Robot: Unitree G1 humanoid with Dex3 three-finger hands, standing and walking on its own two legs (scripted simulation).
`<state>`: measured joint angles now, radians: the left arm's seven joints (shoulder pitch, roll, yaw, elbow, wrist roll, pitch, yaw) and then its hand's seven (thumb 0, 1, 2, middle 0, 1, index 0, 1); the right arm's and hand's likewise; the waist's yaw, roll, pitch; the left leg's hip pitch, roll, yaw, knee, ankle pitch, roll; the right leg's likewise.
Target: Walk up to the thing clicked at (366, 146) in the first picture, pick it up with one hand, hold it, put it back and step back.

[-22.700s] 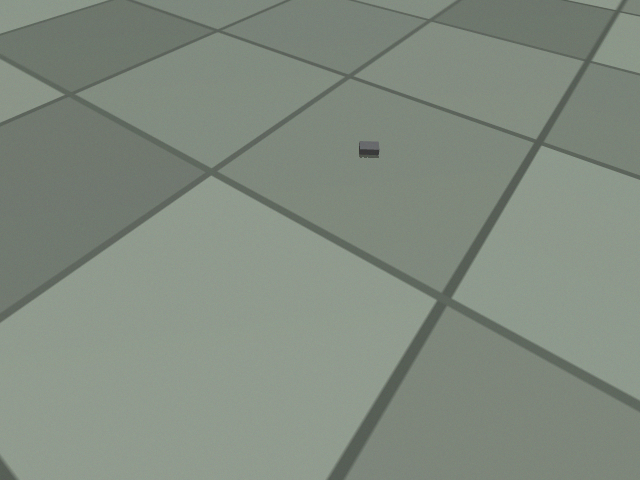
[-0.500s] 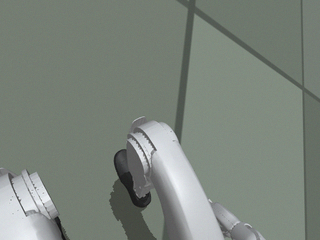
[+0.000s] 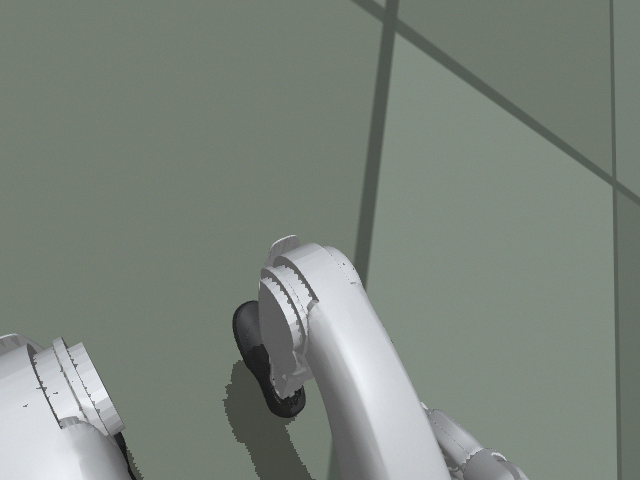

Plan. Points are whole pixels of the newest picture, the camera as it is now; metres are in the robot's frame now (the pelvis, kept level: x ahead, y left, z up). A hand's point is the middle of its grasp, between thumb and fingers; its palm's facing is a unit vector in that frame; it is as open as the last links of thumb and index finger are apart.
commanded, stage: settle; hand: left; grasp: from above
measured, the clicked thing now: out of the picture +0.47 +0.35 -0.29
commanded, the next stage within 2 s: lift in 0.66 s
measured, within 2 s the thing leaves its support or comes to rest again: leaves its support in 0.04 s
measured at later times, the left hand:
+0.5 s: hand out of the picture +0.46 +0.36 -0.17, palm faces -0.45 -0.11 -0.89, open 9.9 cm
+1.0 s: hand out of the picture +0.45 +0.35 -0.11, palm faces -0.46 -0.13 -0.88, open 9.9 cm
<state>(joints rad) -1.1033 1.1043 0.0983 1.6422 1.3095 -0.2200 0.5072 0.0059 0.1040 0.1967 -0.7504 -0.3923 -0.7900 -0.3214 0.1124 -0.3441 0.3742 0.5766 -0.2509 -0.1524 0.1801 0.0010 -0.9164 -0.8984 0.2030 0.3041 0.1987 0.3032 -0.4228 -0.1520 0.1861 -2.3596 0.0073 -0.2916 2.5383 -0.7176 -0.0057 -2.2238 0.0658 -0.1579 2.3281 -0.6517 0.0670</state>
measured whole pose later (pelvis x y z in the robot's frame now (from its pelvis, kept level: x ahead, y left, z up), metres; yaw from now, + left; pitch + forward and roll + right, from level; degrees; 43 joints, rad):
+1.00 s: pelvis -0.01 -0.01 +0.04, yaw +7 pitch +35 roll -11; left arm -0.97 0.82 0.05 1.17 1.16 -0.16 0.10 0.00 0.08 0.18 -0.79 -0.36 -0.83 -0.30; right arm 0.21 -0.31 0.13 0.60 -0.10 0.05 0.11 0.00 -0.92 -0.90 0.20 0.30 0.20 0.30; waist -0.27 0.02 -0.02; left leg -2.33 -0.01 -0.17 2.35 -0.65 0.00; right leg -2.22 0.01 -0.07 2.24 -0.65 0.05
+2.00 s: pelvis +0.02 -0.02 +0.32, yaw +14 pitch +19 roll -2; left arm -0.33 0.51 -0.12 0.70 0.98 -0.08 0.02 -0.01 0.08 0.35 -0.70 -0.46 -0.73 -0.41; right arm 0.22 -0.25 -0.01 0.69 0.04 0.01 -0.07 0.01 -0.90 -0.90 0.20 0.30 0.20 0.30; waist -0.09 0.05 -0.16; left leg -1.20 0.04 -0.04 1.38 -0.51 -0.01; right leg -1.17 0.00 -0.01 1.34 -0.50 0.03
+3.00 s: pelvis +0.08 +0.00 +0.44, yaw +14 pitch +7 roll +0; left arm -0.24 0.42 -0.19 0.69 1.02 -0.05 0.00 -0.01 0.06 0.41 -0.68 -0.49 -0.71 -0.45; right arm 0.23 -0.25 -0.05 0.71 0.05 0.05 -0.05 0.01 -0.90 -0.89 0.20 0.30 0.20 0.30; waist -0.03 0.04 -0.08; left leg -0.49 0.03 0.02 0.72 -0.36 -0.01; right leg -0.49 -0.02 0.03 0.71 -0.34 0.03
